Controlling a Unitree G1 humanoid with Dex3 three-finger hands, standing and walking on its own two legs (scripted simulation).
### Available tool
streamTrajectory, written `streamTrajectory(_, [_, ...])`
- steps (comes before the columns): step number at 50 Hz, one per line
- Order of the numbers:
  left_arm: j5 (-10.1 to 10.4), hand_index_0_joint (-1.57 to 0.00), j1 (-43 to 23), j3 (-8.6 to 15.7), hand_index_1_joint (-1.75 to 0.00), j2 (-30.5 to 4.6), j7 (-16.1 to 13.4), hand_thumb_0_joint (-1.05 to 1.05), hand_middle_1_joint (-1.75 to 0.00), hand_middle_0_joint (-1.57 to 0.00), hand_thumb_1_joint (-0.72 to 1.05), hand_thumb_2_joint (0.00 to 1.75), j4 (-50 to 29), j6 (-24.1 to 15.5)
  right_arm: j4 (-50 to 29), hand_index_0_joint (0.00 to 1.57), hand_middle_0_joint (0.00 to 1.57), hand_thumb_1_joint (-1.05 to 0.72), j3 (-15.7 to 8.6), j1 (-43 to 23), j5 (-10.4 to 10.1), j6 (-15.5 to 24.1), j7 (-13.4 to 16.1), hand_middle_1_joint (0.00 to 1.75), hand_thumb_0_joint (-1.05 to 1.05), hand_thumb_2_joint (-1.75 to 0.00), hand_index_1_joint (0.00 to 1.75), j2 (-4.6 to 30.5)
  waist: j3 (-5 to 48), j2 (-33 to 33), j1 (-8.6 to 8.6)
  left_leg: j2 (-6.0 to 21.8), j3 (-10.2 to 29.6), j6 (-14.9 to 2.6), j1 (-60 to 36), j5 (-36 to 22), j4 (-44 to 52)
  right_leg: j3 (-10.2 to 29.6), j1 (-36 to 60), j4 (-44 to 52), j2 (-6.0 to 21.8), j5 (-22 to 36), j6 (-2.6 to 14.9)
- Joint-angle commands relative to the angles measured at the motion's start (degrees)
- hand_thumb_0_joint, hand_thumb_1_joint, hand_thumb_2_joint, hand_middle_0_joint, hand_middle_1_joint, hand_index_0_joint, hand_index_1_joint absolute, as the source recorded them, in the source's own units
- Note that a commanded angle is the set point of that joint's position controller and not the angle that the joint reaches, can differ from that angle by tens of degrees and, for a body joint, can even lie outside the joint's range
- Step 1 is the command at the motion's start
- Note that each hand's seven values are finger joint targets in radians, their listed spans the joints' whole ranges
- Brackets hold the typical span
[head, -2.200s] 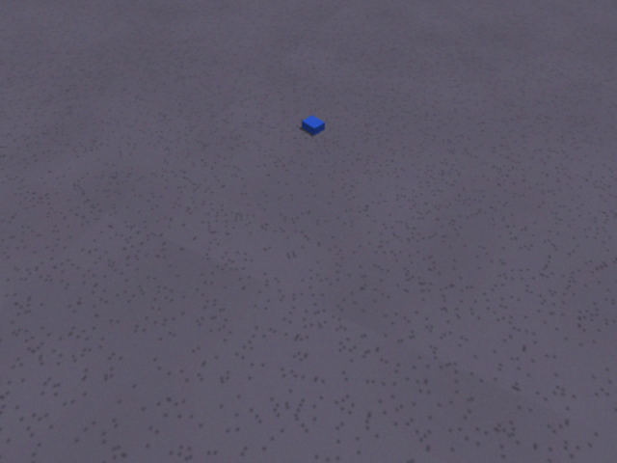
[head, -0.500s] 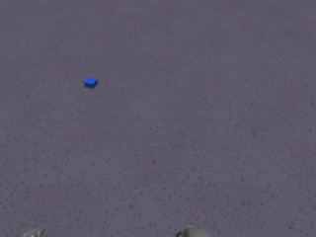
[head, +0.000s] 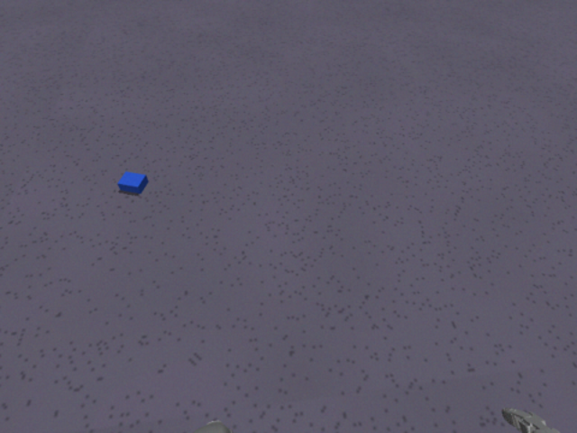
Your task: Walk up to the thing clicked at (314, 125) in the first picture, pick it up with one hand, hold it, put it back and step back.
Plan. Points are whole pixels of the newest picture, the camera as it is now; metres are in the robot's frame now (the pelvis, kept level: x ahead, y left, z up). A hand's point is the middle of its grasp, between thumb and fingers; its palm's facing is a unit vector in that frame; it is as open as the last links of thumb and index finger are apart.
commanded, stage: walk up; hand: left
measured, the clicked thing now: (133, 182) +1.27 +0.64 -0.72
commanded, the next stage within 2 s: none
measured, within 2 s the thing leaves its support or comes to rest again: neither
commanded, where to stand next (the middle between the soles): +0.77 +0.53 m, yaw -18 degrees
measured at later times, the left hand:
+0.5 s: hand (26, 346) +0.29 +0.40 -0.09, palm faces -0.09 -0.84 -0.54, open 7.4 cm
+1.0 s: hand (17, 234) +0.52 +0.52 -0.11, palm faces -0.23 -0.82 -0.53, open 7.4 cm
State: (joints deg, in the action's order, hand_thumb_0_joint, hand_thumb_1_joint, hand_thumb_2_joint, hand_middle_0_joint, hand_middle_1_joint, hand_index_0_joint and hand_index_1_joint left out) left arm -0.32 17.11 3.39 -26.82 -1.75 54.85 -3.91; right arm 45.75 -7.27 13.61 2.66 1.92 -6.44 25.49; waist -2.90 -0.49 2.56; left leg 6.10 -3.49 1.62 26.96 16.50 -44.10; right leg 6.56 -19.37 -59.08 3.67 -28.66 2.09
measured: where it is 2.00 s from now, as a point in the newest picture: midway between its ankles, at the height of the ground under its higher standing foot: (130, 300)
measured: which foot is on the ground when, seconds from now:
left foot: down 0.00-0.28, up 0.30-0.62, down 0.64-0.98, up 1.00-1.00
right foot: up 0.00-0.24, down 0.26-0.64, up 0.66-0.96, down 0.98-1.00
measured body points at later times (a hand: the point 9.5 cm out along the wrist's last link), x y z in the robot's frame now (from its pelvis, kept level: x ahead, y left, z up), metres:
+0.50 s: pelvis +0.20 +0.10 +0.01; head +0.21 +0.07 +0.46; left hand +0.29 +0.44 -0.06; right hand +0.26 -0.23 -0.11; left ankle +0.28 +0.26 -0.66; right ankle +0.20 -0.05 -0.70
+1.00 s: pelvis +0.37 +0.25 +0.00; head +0.39 +0.21 +0.45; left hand +0.53 +0.56 -0.08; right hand +0.33 -0.08 -0.13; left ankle +0.37 +0.33 -0.70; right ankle +0.44 +0.14 -0.71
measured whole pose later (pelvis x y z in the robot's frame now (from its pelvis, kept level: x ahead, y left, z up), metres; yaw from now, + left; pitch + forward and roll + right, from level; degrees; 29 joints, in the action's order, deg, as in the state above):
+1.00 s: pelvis +0.37 +0.25 +0.00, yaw -13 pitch -2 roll +0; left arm -0.7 16.7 2.9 -24.0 -3.1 51.0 -6.7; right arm 45.1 -5.1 19.7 3.1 -3.4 -4.9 25.6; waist -4.8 4.5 3.4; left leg 1.3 -7.8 -3.0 18.2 27.1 -49.6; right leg -7.0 -25.1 -40.5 0.3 -13.4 3.7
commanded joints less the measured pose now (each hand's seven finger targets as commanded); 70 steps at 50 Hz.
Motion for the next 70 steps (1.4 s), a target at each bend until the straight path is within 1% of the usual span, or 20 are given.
streamTrajectory(1, [1.8, -0.20, -0.8, 1.8, -0.30, -11.5, -0.4, 0.00, -0.30, -0.20, 0.90, 0.90, -4.2, -3.3, -3.7, 0.20, 0.20, -0.90, -4.1, 2.9, -0.6, 1.1, 2.1, 0.30, 0.00, -0.90, 0.30, 14.6, 2.3, 10.7, 1.93, 12.9, 22.3, -12.99, -20.7, 9.6, 26.6, -3.2, -23.2, -10.9, 0.9, 7.0, 1.45])
streamTrajectory(7, [1.5, -0.20, -1.6, 2.0, -0.30, -9.0, 0.7, 0.00, -0.30, -0.20, 0.90, 0.90, -5.1, -2.6, -4.7, 0.20, 0.20, -0.90, -2.6, 3.0, 0.3, 0.7, 2.2, 0.30, 0.00, -0.90, 0.30, 13.1, 3.2, 13.4, 1.33, 12.5, 9.0, -16.78, -19.8, -14.4, 23.6, -10.0, -11.9, 11.5, 1.4, 6.5, -0.35])
streamTrajectory(11, [0.8, -0.20, 8.4, 3.6, -0.30, -9.3, 0.0, 0.00, -0.30, -0.20, 0.90, 0.90, -2.5, -2.9, -7.7, 0.20, 0.20, -0.90, -1.3, -4.0, -0.3, -0.6, 1.7, 0.30, 0.00, -0.90, 0.30, 11.0, 7.1, 3.9, -6.13, 5.3, -2.0, -11.09, -7.9, -13.3, 8.8, -13.9, 12.7, 27.0, -2.9, 24.3, 0.22])
streamTrajectory(14, [-0.4, -0.20, 13.2, 6.4, -0.30, -19.3, -2.2, 0.00, -0.30, -0.20, 0.90, 0.90, -5.6, -3.3, -8.2, 0.20, 0.20, -0.90, 0.5, 2.8, -0.3, -1.7, 1.7, 0.30, 0.00, -0.90, 0.30, 7.6, 9.5, -8.6, -6.70, -4.4, 4.3, -2.71, 16.2, 14.9, -23.6, 31.6, 26.1, 42.8, 21.6, -0.8, 9.47])
streamTrajectory(15, [0.7, -0.20, 8.8, 6.0, -0.30, -19.7, -2.4, 0.00, -0.30, -0.20, 0.90, 0.90, -6.7, -2.9, -7.8, 0.20, 0.20, -0.90, -1.3, 0.8, 0.3, -2.7, 2.0, 0.30, 0.00, -0.90, 0.30, 12.6, 5.9, -2.5, -5.80, -1.1, 9.3, -2.18, 16.8, 14.7, -26.4, 34.7, 19.2, 43.7, 23.5, -9.7, 15.44])
streamTrajectory(20, [0.2, -0.20, 2.6, 5.1, -0.30, -15.6, -1.8, 0.00, -0.30, -0.20, 0.90, 0.90, -8.3, -3.6, -3.5, 0.20, 0.20, -0.90, -1.8, 3.3, 0.3, -2.8, 1.2, 0.30, 0.00, -0.90, 0.30, 12.6, -0.3, -4.9, -1.78, 2.8, 8.6, -1.25, 10.5, 5.7, -19.7, 11.2, 3.8, 39.4, 13.6, 4.6, 11.24])
streamTrajectory(27, [-1.1, -0.20, 2.2, 6.1, -0.30, -19.5, -2.0, 0.00, -0.30, -0.20, 0.90, 0.90, -8.5, -4.2, -6.1, 0.20, 0.20, -0.90, -2.7, -3.3, 0.5, -2.8, -0.9, 0.30, 0.00, -0.90, 0.30, 11.5, 0.9, -8.1, -2.41, 2.4, 3.2, -1.67, 3.3, 1.1, -6.1, 3.6, -3.1, 34.6, 11.1, 5.7, 10.40])
streamTrajectory(31, [-1.7, -0.20, -2.4, 4.0, -0.30, -14.5, -2.4, 0.00, -0.30, -0.20, 0.90, 0.90, -8.6, -2.9, -1.0, 0.20, 0.20, -0.90, -5.1, 11.9, 0.9, -2.1, -0.1, 0.30, 0.00, -0.90, 0.30, 13.4, 6.4, 4.4, 7.73, -3.4, -1.4, -2.41, -23.5, 4.8, 6.8, -6.9, -16.7, 10.0, 4.8, 9.5, 4.76])
streamTrajectory(32, [-0.9, -0.20, 0.3, 2.0, -0.30, -8.2, -2.4, 0.00, -0.30, -0.20, 0.90, 0.90, -9.0, -2.8, -0.9, 0.20, 0.20, -0.90, -6.3, 15.8, 2.0, -1.5, 0.6, 0.30, 0.00, -0.90, 0.30, 18.4, 5.6, 21.2, 9.44, 6.0, 17.0, -5.31, -26.5, 15.5, 19.7, -8.7, -25.5, -7.7, -3.7, 3.4, 1.36])
streamTrajectory(33, [0.3, -0.20, -1.1, 1.9, -0.30, -9.6, -3.3, 0.00, -0.30, -0.20, 0.90, 0.90, -9.4, -2.5, -3.2, 0.20, 0.20, -0.90, -6.7, 11.1, 0.3, -1.1, 1.3, 0.30, 0.00, -0.90, 0.30, 23.1, 4.5, 24.0, 7.21, 16.7, 38.2, -11.34, -24.4, 20.3, 30.0, -6.7, -32.8, -14.5, -6.8, -5.1, 1.30])
streamTrajectory(34, [0.2, -0.20, -0.8, 1.8, -0.30, -12.1, -3.7, 0.00, -0.30, -0.20, 0.90, 0.90, -7.7, -2.7, -3.9, 0.20, 0.20, -0.90, -6.7, 6.1, -0.7, -1.3, 1.7, 0.30, 0.00, -0.90, 0.30, 22.7, 2.8, 17.6, 4.14, 17.5, 38.7, -14.72, -19.2, 24.4, 31.0, -2.8, -30.2, -18.2, -2.3, -1.7, 1.87])
streamTrajectory(40, [1.1, -0.20, 4.1, 2.2, -0.30, -11.2, -2.0, 0.00, -0.30, -0.20, 0.90, 0.90, -2.2, -2.9, -5.6, 0.20, 0.20, -0.90, -2.6, 1.3, 0.0, -0.9, 2.6, 0.30, 0.00, -0.90, 0.30, 13.7, 1.1, 13.2, 0.37, 9.3, 12.7, -15.22, -16.1, -7.3, 20.6, -8.9, -17.5, 2.2, 0.8, 3.7, -0.26])
streamTrajectory(46, [0.6, -0.20, 9.4, 3.6, -0.30, -10.4, -2.1, 0.00, -0.30, -0.20, 0.90, 0.90, -2.0, -2.7, -9.1, 0.20, 0.20, -0.90, -1.3, -4.7, 0.5, -2.7, 1.8, 0.30, 0.00, -0.90, 0.30, 11.9, 2.6, 6.6, -5.23, 6.9, 5.5, -13.22, -0.6, 2.6, 14.7, -11.4, 9.2, 22.9, -1.0, 18.9, 1.18])
streamTrajectory(48, [-0.7, -0.20, 18.1, 6.8, -0.30, -17.5, -3.5, 0.00, -0.30, -0.20, 0.90, 0.90, -1.3, -2.8, -10.3, 0.20, 0.20, -0.90, 0.5, -2.0, 0.3, -2.5, 1.7, 0.30, 0.00, -0.90, 0.30, 6.9, 6.8, -10.2, -10.38, -1.9, -2.3, -5.46, 15.0, 7.0, -10.4, 6.4, 27.7, 33.5, 7.1, 6.3, 4.80])
streamTrajectory(50, [0.0, -0.20, 9.0, 6.3, -0.30, -20.0, -4.5, 0.00, -0.30, -0.20, 0.90, 0.90, -6.7, -2.5, -8.7, 0.20, 0.20, -0.90, -1.3, 2.6, 0.8, -4.2, 2.4, 0.30, 0.00, -0.90, 0.30, 12.7, 5.6, -0.7, -5.85, -1.6, 9.0, -1.18, 18.6, 15.8, -27.1, 34.6, 17.6, 44.0, 25.4, -15.3, 15.36])
streamTrajectory(56, [-0.7, -0.20, 2.6, 5.6, -0.30, -16.8, -3.6, 0.00, -0.30, -0.20, 0.90, 0.90, -7.6, -3.4, -4.1, 0.20, 0.20, -0.90, -2.3, 5.0, 0.8, -4.7, 1.6, 0.30, 0.00, -0.90, 0.30, 13.1, 0.3, -3.9, -1.92, 2.6, 8.8, -1.52, 9.5, 6.1, -23.5, 8.9, -0.2, 36.7, 14.3, 2.8, 11.00])
streamTrajectory(62, [-1.5, -0.20, 2.9, 6.7, -0.30, -20.5, -3.4, 0.00, -0.30, -0.20, 0.90, 0.90, -7.6, -3.3, -6.2, 0.20, 0.20, -0.90, -2.9, -0.5, 0.6, -5.0, 0.2, 0.30, 0.00, -0.90, 0.30, 12.1, 0.1, -9.3, -2.99, 2.2, 3.0, -1.32, 4.9, 7.9, -11.1, 4.2, -5.3, 33.6, 11.3, -1.8, 10.75])
streamTrajectory(66, [-2.1, -0.20, -3.3, 5.4, -0.30, -17.5, -3.8, 0.00, -0.30, -0.20, 0.90, 0.90, -7.6, -1.9, -1.3, 0.20, 0.20, -0.90, -4.7, 13.3, 0.8, -4.2, 1.1, 0.30, 0.00, -0.90, 0.30, 13.4, 5.0, 1.1, 5.92, -3.1, -1.8, -2.17, -19.4, 9.2, 1.8, -4.9, -19.2, 14.2, 6.1, -3.7, 5.70])
streamTrajectory(68, [-0.4, -0.20, -3.4, 2.3, -0.30, -9.2, -4.4, 0.00, -0.30, -0.20, 0.90, 0.90, -9.1, -1.4, -3.3, 0.20, 0.20, -0.90, -5.8, 12.6, 0.9, -3.2, 2.1, 0.30, 0.00, -0.90, 0.30, 22.3, -0.5, 25.6, 6.68, 14.3, 38.3, -9.63, -17.2, 32.5, 30.5, -9.7, -36.6, -13.4, -7.2, -7.3, 0.57])
streamTrajectory(70, [0.3, -0.20, -3.6, 2.8, -0.30, -15.2, -4.6, 0.00, -0.30, -0.20, 0.90, 0.90, -5.8, -2.3, -5.2, 0.20, 0.20, -0.90, -4.9, 3.2, 0.2, -3.0, 2.9, 0.30, 0.00, -0.90, 0.30, 20.6, -4.7, 11.8, 2.83, 14.6, 35.6, -15.18, -10.2, 30.6, 28.4, -5.2, -32.0, -16.9, -0.9, -0.4, 0.86])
